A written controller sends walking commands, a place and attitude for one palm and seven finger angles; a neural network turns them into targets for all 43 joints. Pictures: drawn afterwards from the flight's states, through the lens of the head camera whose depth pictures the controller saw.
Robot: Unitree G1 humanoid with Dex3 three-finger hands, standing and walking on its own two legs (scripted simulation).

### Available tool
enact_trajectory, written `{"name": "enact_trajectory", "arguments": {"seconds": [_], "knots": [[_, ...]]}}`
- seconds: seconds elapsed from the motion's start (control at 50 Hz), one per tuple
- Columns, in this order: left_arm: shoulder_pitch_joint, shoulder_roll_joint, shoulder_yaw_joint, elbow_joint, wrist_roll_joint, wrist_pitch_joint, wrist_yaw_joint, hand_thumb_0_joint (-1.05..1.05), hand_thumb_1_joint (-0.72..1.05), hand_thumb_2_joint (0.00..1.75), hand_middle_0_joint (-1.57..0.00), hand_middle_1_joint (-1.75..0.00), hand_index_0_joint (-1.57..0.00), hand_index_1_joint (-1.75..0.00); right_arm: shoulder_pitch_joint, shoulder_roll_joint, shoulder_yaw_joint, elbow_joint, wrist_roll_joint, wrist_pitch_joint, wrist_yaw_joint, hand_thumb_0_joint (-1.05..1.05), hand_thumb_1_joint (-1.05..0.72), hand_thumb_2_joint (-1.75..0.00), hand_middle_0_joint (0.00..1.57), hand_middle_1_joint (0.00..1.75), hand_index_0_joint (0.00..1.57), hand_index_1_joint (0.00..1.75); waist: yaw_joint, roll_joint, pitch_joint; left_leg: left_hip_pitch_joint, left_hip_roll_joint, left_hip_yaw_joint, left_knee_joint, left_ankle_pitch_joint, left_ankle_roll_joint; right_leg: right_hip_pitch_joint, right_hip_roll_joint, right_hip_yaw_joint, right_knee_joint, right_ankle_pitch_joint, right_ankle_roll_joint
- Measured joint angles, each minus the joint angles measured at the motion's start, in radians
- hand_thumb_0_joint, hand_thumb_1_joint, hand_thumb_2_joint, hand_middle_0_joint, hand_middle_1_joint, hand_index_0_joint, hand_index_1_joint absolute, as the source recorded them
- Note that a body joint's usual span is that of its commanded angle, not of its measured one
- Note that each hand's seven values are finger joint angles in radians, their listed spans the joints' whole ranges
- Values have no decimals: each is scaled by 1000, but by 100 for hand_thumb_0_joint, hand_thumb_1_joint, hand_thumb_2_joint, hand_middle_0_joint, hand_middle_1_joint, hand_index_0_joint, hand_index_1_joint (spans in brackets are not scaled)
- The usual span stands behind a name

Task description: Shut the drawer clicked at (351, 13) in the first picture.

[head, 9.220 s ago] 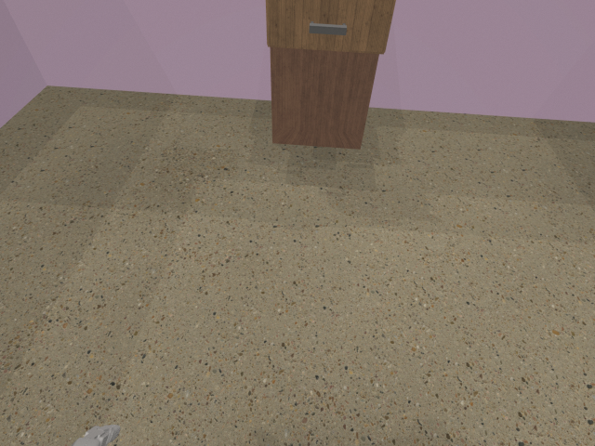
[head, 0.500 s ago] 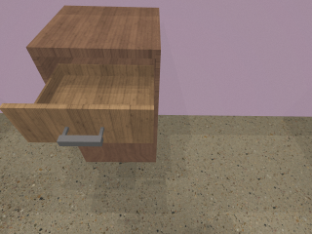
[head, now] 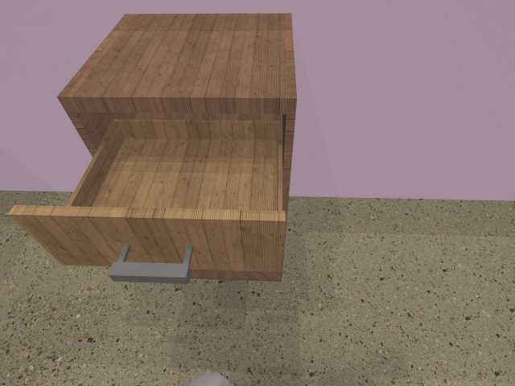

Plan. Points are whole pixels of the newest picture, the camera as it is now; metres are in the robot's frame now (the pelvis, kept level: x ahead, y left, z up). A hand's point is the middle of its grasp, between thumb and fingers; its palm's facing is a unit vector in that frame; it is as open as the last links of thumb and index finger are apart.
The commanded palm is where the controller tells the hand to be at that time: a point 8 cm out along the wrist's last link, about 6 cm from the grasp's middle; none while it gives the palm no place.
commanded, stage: come to a stop and stand still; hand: left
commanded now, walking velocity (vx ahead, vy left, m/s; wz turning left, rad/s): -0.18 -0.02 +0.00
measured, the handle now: (154, 261) +0.32 +0.21 -0.02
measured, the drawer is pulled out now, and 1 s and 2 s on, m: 0.28 0.28 0.27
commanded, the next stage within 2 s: look again from close up in 0.88 s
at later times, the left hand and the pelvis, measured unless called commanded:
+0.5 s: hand out of the picture +0.08 +0.22 -0.17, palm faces -0.01 -0.94 -0.33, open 7.4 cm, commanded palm none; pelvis +0.03 +0.01 -0.02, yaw -2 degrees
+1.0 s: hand out of the picture +0.07 +0.19 -0.17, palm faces -0.04 -0.97 -0.24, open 7.3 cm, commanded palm none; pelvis +0.03 +0.00 +0.00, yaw -1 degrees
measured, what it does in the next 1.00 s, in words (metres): steps on the spot: left foot, then right foot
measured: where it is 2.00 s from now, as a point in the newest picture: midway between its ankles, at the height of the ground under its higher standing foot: outside the picture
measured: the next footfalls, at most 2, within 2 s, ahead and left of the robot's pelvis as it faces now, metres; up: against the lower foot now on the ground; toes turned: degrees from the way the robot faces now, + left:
left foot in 0.12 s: +0.15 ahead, +0.17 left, +0.00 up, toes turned +7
right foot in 0.44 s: +0.07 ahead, -0.09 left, +0.00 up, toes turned -4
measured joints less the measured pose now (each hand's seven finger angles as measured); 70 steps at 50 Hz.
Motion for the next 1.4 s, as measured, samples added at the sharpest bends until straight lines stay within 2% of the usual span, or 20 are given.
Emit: {"name": "enact_trajectory", "arguments": {"seconds": [0.08,0.12,0.16,0.22,0.24,0.3,0.38,0.44,0.46,0.5,0.54,0.58,0.64,0.7,0.72,0.74,0.8,0.86,1.06,1.4], "knots": [[13,3,-3,13,6,26,-7,1,91,89,-20,-30,-20,-30,-85,-38,-12,-63,4,-16,-1,2,-93,-90,20,30,20,30,5,-33,36,11,33,10,-243,123,-10,27,-39,2,16,-31,37],[24,6,-6,12,4,42,-8,1,91,89,-20,-30,-20,-30,-108,-58,-12,-89,3,-36,-4,2,-93,-90,19,30,20,30,13,-38,51,61,41,19,-377,280,-11,15,-53,9,94,-85,56],[19,21,-8,15,-5,61,-8,1,91,89,-20,-30,-20,-30,-128,-62,-16,-102,0,-50,-14,2,-93,-90,19,30,20,30,17,-52,59,69,36,29,-358,204,-7,-43,-59,51,247,-173,42],[-18,61,-1,2,-11,84,3,1,91,89,-20,-30,-20,-30,-160,-36,-2,-111,-1,-47,-28,1,-92,-90,19,30,19,30,27,-91,83,77,17,41,-350,150,-2,-151,-15,136,478,-265,13],[-32,68,1,-3,-11,87,6,1,91,89,-20,-30,-20,-30,-168,-29,2,-113,-3,-43,-32,1,-92,-90,19,30,20,30,28,-90,86,79,18,39,-366,164,-12,-183,3,141,520,-265,10],[-66,82,6,-35,-10,95,0,1,91,89,-20,-30,-20,-30,-197,-15,8,-119,-5,-26,-41,1,-91,-90,19,30,20,30,31,-70,96,84,25,38,-413,194,-5,-260,42,141,564,-236,7],[-82,91,11,-76,-7,102,-13,1,91,90,-20,-30,-20,-30,-225,-7,4,-124,-6,-10,-43,1,-91,-90,20,30,20,30,28,-34,93,87,43,55,-444,218,-15,-297,57,138,484,-183,1],[-70,98,12,-102,0,94,-18,1,90,90,-20,-30,-20,-30,-219,-10,-4,-123,-3,5,-37,1,-90,-90,20,30,20,30,24,-16,69,67,50,60,-407,206,-33,-234,46,136,259,-39,-9],[-66,97,12,-104,7,89,-16,1,90,90,-20,-30,-20,-30,-216,-12,-9,-120,1,14,-33,1,-90,-90,20,30,20,30,23,-11,63,50,47,51,-364,152,-35,-232,47,138,242,-19,-20],[-66,82,2,-97,14,94,-13,1,90,90,-19,-30,-20,-30,-203,-23,-22,-114,4,36,-29,1,-90,-90,20,30,20,30,16,13,54,11,21,-13,-225,-4,-24,-230,57,124,252,-34,-44],[-60,66,-5,-93,15,97,-13,1,90,90,-19,-30,-20,-30,-182,-31,-28,-100,2,48,-25,1,-90,-90,20,30,20,30,13,25,35,-14,-10,-53,-77,-48,-14,-217,66,117,214,-26,-56],[-57,53,-10,-86,12,90,-11,1,90,90,-20,-30,-20,-30,-163,-34,-28,-84,1,44,-23,1,-91,-90,20,30,20,30,8,24,27,-6,-27,-61,7,-47,-15,-200,76,117,161,3,-60],[-63,41,-19,-75,9,75,-8,1,90,90,-20,-30,-20,-30,-129,-29,-23,-61,7,32,-27,1,-91,-90,20,30,20,30,-2,6,23,77,-39,-37,-83,-78,-28,-179,84,115,106,34,-68],[-76,34,-26,-56,2,64,-6,1,90,89,-20,-30,-20,-30,-98,-21,-11,-32,14,21,-34,1,-91,-90,19,30,20,30,-7,-12,16,208,-42,-13,-338,-10,-34,-171,94,105,92,40,-68],[-81,33,-26,-49,-2,63,-4,1,90,89,-20,-30,-20,-30,-86,-20,-6,-23,15,14,-36,1,-91,-90,19,30,20,30,-9,-11,13,257,-38,-15,-441,62,-28,-171,102,97,98,35,-67],[-91,37,-25,-37,-8,63,-2,1,91,89,-20,-30,-20,-30,-80,-12,-1,-8,13,5,-40,1,-91,-90,19,30,20,30,-11,-23,15,285,-42,-16,-491,67,-1,-170,101,93,106,30,-65],[-110,50,-20,-7,-14,68,3,1,93,89,-20,-30,-21,-30,-66,14,20,30,7,-1,-43,1,-91,-90,19,30,20,30,4,-63,14,323,-49,-5,-532,71,16,-130,98,106,55,72,-59],[-114,51,-27,24,-16,69,-1,0,93,89,-20,-30,-20,-30,-53,23,33,50,6,-7,-45,1,-91,-90,19,30,20,30,4,-57,-1,349,-46,-6,-577,94,12,-97,104,106,-2,86,-60],[-43,56,-56,18,-16,46,-4,1,91,89,-20,-30,-20,-30,-25,0,27,-20,-1,-31,-32,1,-92,-90,20,30,20,30,-17,-6,-19,290,-58,-10,-508,65,22,-152,88,102,66,53,-56],[-34,37,-55,28,-16,50,8,1,92,89,-20,-30,-20,-30,-57,-5,36,15,9,-43,-37,1,-92,-90,20,30,20,30,7,-26,-4,326,-81,-11,-532,70,44,-119,65,103,55,52,-31]]}}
